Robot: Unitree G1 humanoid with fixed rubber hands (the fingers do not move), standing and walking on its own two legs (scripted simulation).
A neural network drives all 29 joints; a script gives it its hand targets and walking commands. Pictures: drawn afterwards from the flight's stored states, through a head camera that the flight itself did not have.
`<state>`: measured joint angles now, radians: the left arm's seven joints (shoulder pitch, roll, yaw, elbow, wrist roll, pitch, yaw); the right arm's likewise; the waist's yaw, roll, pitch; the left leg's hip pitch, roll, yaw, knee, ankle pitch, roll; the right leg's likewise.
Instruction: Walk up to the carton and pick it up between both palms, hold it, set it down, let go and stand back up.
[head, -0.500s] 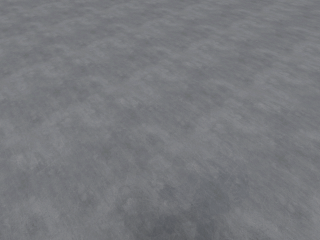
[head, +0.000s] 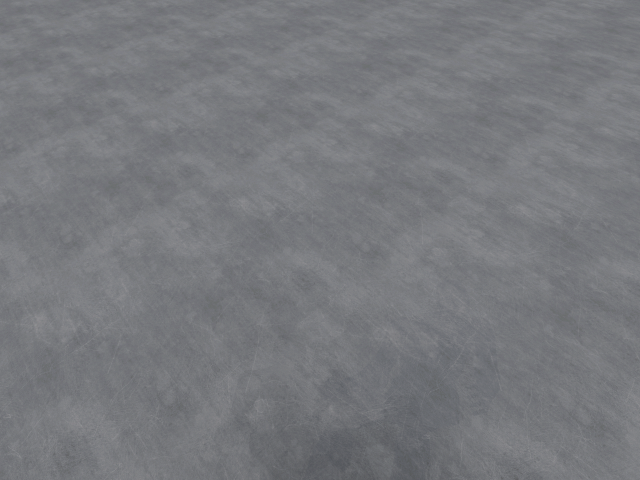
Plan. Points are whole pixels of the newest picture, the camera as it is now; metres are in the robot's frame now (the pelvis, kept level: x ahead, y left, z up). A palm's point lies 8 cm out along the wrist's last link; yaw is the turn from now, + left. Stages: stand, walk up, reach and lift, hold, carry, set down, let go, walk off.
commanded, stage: stand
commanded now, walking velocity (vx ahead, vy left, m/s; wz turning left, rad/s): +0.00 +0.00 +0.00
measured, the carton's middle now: out of the picture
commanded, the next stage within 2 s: none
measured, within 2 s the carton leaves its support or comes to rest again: neither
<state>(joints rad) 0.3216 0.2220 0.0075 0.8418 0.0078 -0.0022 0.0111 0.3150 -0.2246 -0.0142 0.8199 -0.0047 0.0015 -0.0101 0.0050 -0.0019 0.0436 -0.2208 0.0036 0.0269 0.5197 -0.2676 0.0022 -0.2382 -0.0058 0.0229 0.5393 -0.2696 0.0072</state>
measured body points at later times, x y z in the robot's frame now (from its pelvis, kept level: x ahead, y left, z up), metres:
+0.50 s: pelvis +0.01 -0.01 +0.00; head +0.02 -0.01 +0.45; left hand +0.05 +0.24 -0.14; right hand +0.04 -0.26 -0.14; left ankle +0.01 +0.12 -0.73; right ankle +0.01 -0.12 -0.73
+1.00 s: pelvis +0.01 +0.00 +0.01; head +0.02 -0.01 +0.45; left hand +0.04 +0.24 -0.14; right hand +0.03 -0.25 -0.15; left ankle +0.01 +0.12 -0.73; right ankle +0.01 -0.12 -0.73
